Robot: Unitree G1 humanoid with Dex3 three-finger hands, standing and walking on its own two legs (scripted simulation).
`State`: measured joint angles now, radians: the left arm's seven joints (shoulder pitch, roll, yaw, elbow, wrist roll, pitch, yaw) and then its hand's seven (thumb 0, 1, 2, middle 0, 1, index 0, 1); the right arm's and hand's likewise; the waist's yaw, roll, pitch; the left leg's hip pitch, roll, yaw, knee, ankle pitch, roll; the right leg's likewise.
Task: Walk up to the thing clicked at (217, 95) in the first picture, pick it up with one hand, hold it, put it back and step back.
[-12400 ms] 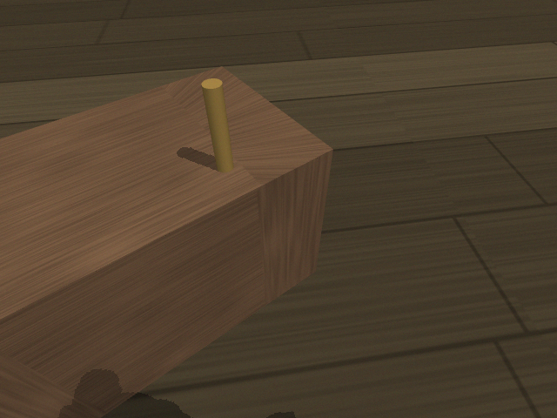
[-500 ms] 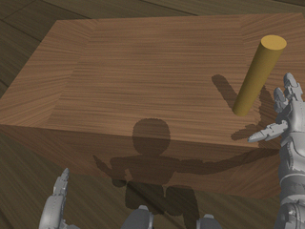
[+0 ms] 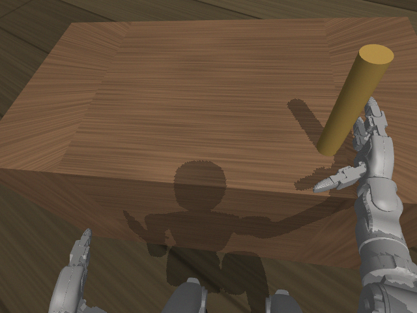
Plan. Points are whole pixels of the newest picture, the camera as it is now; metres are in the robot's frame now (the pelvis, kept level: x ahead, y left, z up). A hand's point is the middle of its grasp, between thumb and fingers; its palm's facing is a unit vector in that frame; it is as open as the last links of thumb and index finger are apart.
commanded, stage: close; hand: right
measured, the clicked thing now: (346, 110) +0.48 -0.18 +0.09
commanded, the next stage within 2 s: settle in 0.88 s
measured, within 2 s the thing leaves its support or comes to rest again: leaves its support in 1.34 s
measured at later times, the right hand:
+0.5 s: hand (337, 134) +0.46 -0.18 +0.05, palm faces +0.12 +0.99 +0.00, open 15.0 cm
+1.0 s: hand (340, 134) +0.46 -0.19 +0.04, palm faces +0.13 +0.99 +0.01, open 6.8 cm
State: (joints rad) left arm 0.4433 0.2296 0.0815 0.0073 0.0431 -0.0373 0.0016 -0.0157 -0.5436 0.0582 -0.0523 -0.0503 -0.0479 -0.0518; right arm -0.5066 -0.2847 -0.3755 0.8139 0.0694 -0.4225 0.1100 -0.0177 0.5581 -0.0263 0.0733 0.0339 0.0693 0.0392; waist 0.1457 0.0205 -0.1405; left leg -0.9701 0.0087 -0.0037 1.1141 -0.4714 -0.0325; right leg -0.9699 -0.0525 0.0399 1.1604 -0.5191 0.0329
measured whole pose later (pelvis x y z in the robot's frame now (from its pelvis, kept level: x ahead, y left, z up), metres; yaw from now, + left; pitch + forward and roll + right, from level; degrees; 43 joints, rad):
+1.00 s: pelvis +0.01 +0.00 +0.00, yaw +0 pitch +20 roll +2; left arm 0.43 0.23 0.08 -0.01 0.04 0.00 -0.02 -0.02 -0.53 0.05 -0.05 -0.05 -0.05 -0.05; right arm -0.60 -0.33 -0.41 0.91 0.06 -0.43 0.09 -0.02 0.04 -0.77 0.96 0.89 1.08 0.95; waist 0.17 0.01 -0.15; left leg -0.97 0.01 -0.01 1.10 -0.47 -0.04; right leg -0.97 -0.05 0.04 1.15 -0.52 0.03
